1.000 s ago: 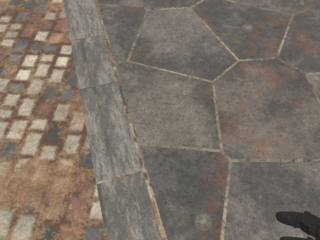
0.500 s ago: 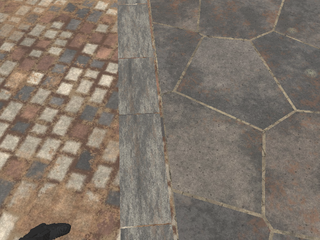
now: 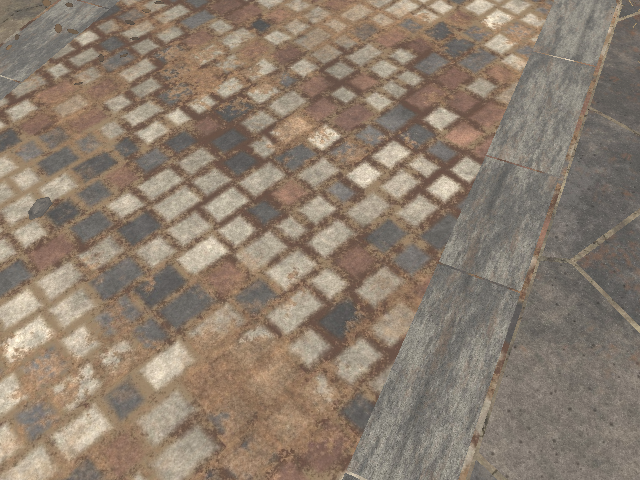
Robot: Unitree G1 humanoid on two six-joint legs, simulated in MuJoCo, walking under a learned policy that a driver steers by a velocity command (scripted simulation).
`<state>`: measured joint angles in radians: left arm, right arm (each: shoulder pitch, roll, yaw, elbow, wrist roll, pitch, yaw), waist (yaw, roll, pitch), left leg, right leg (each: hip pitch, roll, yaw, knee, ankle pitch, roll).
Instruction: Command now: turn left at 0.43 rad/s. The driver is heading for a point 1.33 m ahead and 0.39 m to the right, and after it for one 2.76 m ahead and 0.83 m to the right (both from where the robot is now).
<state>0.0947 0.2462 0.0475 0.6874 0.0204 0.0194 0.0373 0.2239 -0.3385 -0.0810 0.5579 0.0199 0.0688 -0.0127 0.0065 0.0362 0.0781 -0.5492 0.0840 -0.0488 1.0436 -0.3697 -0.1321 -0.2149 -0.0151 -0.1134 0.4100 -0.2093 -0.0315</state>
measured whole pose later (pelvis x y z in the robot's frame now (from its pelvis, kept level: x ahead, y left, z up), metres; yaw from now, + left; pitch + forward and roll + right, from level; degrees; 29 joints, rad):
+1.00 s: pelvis +0.33 -0.23 -0.02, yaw -30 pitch +2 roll +1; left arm 0.50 0.27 0.02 0.83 0.01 -0.10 -0.01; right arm 0.10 -0.28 -0.01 0.70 -0.01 -0.02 0.07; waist 0.05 0.02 0.03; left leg -0.80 0.04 0.12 0.72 0.08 0.07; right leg 0.25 0.12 -0.01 0.06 -0.32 -0.12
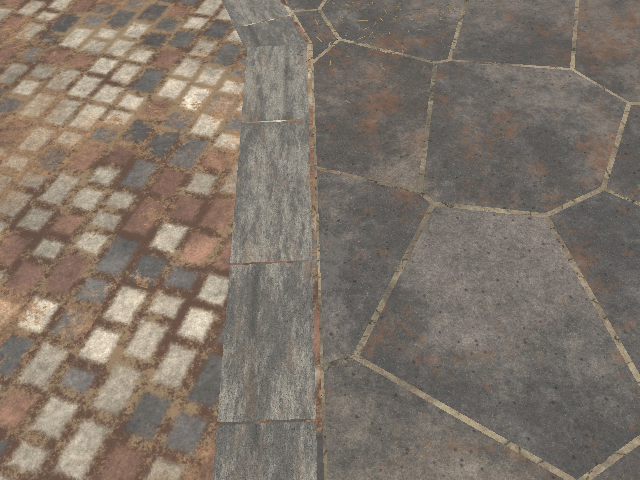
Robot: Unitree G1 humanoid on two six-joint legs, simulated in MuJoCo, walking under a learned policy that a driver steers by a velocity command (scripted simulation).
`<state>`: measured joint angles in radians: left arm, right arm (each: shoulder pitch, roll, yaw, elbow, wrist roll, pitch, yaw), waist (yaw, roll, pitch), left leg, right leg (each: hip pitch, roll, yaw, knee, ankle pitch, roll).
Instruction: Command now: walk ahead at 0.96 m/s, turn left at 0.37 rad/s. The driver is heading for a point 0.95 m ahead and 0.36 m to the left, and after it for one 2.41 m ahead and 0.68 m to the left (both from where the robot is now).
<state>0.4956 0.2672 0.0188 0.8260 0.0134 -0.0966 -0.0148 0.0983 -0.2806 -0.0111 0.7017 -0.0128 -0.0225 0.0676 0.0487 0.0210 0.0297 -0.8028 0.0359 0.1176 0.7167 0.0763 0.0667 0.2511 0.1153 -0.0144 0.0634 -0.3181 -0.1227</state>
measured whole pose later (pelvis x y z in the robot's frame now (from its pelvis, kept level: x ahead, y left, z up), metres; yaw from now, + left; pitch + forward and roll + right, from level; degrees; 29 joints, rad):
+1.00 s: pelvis +0.90 +0.23 -0.03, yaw +50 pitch +1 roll -2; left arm 0.49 0.24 0.01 0.88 0.01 -0.07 0.02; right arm -0.01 -0.29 -0.01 0.66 -0.05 -0.03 0.05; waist 0.07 0.05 0.07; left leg -0.56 -0.09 0.12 0.73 -0.18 0.18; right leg 0.01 -0.07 -0.18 1.08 -0.46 0.04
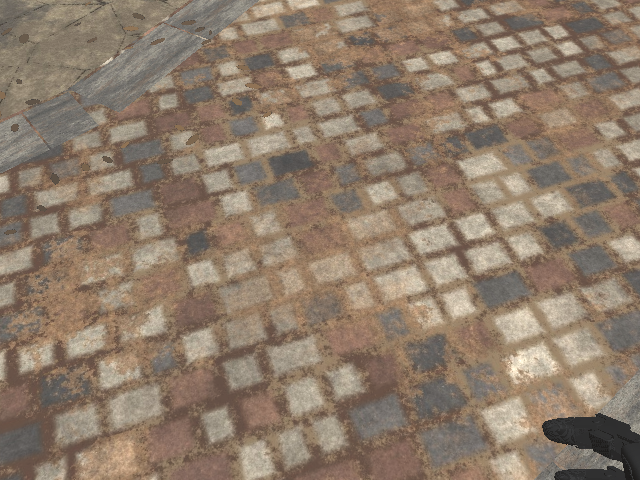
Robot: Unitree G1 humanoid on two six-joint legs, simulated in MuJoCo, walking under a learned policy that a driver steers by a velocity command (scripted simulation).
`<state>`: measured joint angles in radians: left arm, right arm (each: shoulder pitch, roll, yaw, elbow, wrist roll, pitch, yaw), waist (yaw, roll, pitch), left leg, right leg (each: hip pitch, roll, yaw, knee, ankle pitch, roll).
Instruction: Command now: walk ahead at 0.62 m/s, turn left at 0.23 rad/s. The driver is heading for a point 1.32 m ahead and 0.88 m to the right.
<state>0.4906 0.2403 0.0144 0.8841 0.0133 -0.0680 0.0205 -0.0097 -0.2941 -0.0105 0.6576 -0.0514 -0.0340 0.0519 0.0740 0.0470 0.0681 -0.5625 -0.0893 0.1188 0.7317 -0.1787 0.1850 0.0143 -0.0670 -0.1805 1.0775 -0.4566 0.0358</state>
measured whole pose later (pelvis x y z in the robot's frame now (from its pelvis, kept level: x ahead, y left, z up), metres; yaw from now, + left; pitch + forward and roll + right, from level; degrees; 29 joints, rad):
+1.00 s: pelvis +0.38 -0.03 +0.04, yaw -45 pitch +1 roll +1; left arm 0.17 0.37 0.10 0.53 -0.02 0.06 0.02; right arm 0.11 -0.29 -0.08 0.73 -0.02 -0.01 -0.04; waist 0.00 -0.06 0.05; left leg -0.30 -0.04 -0.05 0.46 -0.18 0.01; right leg -0.54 0.14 0.19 1.08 -0.43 0.04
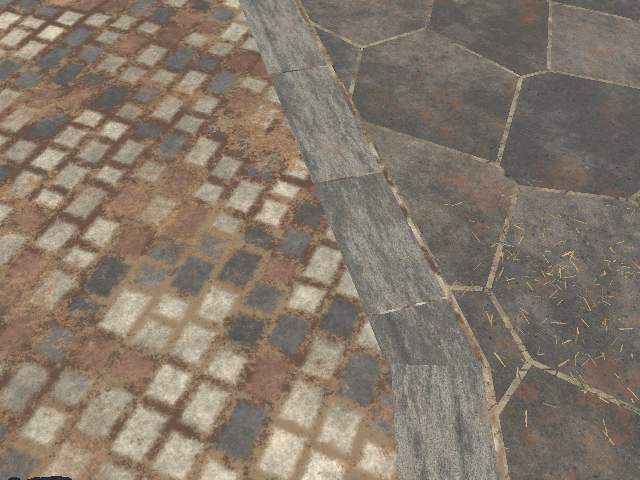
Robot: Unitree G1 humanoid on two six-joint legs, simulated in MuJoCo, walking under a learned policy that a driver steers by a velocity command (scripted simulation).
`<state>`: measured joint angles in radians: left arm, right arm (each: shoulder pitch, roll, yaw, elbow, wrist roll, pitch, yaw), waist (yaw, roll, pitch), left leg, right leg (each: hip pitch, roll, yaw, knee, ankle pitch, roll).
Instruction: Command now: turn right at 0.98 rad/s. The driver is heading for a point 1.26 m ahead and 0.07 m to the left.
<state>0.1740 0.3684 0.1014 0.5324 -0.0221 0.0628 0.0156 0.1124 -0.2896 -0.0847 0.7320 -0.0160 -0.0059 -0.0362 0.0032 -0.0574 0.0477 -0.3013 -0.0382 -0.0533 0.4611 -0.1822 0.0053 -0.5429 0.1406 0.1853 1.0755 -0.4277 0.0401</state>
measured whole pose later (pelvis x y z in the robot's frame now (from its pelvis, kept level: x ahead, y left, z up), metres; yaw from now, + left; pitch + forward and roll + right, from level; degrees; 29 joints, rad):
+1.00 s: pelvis +0.45 -0.06 -0.01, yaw +13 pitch +0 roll +1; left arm 0.10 0.23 -0.02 0.62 0.07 -0.07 -0.01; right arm 0.43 -0.32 -0.07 0.83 -0.01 -0.03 0.01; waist -0.04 0.00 0.02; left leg -0.15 -0.23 -0.04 0.45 -0.30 0.20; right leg -0.65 -0.14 0.11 1.19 -0.30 0.05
